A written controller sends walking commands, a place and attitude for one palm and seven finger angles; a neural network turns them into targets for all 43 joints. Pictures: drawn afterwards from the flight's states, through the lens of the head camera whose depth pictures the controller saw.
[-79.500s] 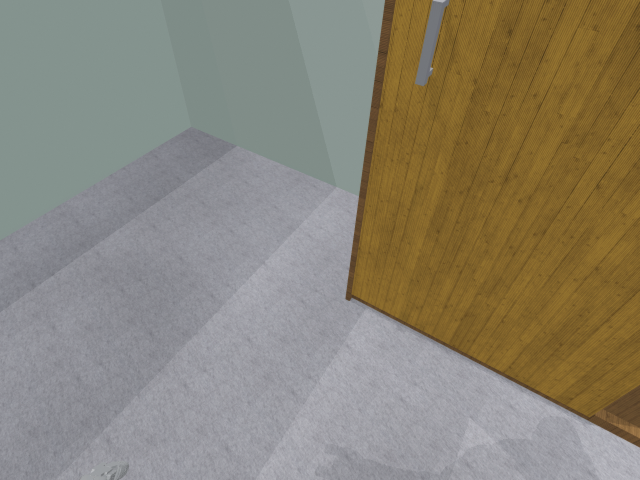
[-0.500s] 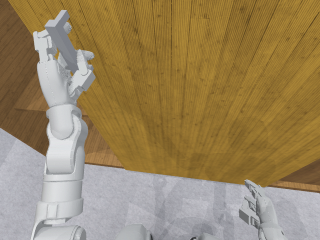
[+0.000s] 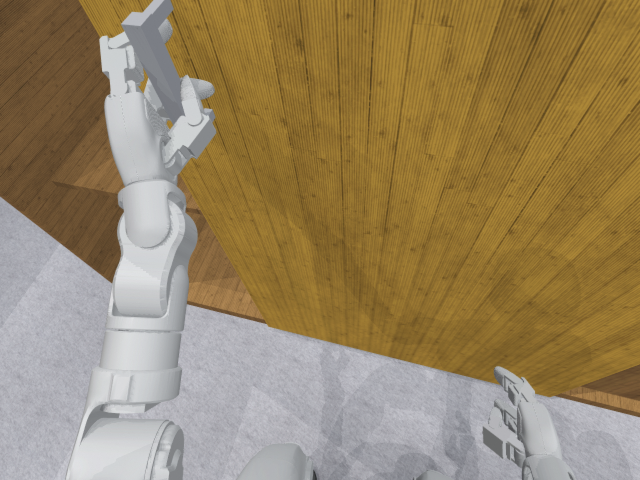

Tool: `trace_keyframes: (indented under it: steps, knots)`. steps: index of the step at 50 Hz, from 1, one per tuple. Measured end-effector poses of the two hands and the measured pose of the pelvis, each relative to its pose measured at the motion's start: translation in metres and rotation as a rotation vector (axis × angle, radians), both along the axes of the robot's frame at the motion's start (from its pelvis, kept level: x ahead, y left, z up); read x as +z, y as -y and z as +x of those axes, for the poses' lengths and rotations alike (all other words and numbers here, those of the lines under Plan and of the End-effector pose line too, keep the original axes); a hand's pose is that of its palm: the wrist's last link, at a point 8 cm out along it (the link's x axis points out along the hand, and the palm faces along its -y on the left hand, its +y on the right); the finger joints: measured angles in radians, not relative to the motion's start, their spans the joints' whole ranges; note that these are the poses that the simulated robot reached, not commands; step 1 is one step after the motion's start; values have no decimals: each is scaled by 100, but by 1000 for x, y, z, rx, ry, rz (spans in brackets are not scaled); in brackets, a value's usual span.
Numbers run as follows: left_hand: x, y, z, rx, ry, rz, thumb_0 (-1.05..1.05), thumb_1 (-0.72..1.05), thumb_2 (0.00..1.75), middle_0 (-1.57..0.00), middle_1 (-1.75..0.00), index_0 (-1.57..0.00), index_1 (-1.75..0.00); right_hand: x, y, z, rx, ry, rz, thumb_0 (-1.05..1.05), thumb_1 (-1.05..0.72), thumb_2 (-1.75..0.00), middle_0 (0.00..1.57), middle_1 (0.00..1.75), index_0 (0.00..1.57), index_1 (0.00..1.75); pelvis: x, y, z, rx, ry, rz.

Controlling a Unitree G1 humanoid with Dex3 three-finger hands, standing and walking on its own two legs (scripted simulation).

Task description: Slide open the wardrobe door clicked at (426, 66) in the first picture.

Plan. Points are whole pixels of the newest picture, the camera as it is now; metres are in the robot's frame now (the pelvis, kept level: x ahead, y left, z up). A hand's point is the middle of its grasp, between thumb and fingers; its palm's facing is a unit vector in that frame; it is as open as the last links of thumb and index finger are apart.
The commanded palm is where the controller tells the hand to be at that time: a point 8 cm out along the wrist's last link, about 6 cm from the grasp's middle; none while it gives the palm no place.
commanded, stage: step sideways, sliding the door along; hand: left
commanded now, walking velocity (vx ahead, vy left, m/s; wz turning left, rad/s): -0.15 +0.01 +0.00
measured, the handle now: (179, 81) +0.45 +0.21 +0.22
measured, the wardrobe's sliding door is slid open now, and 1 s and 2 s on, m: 0.52 0.59 0.59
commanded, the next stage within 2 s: none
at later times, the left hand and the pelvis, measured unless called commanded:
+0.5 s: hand (270, 134) +0.39 +0.10 +0.20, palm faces +0.22 -0.97 +0.03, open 7.0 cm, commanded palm +0.36 +0.06 +0.19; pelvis +0.03 -0.04 -0.01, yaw +0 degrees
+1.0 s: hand (274, 129) +0.40 +0.10 +0.21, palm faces +0.32 -0.95 +0.04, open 7.0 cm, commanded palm +0.36 +0.05 +0.19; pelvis +0.03 -0.09 +0.01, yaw -5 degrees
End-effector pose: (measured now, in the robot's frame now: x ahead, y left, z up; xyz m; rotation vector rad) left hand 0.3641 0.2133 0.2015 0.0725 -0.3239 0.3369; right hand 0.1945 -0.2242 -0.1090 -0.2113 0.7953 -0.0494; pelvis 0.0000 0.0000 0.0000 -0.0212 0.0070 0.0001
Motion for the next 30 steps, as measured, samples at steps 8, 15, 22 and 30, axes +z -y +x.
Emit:
trace_keyframes:
  steps: [8, 15, 22, 30]
  knots:
    - [-3, 22, -3, -145, 38, -38, 0, 82, 86, -34, -140, -1, -111, 24, -24, 13, 104, 0, 11, 2, -91, -90, 20, 30, 19, 30, 8, -2, 5, 0, 18, -28]
    - [-4, 47, -5, -204, 49, -58, 0, 82, 85, -31, -140, -1, -112, 33, -56, 37, 195, 75, 103, 1, -90, -90, 20, 30, 20, 30, 10, 5, 17, -19, 21, -23]
    - [-6, 60, -4, -164, 78, -36, -1, 82, 87, -34, -141, 0, -116, 22, -56, 57, 234, 114, 179, 1, -90, -90, 21, 30, 20, 30, -2, 28, 28, -30, 38, 2]
    - [-6, 65, -4, -84, 82, -20, -2, 81, 88, -38, -141, 0, -118, 11, 0, 65, 174, 54, 111, 1, -90, -90, 21, 30, 20, 30, -3, 54, 33, 8, 20, 19]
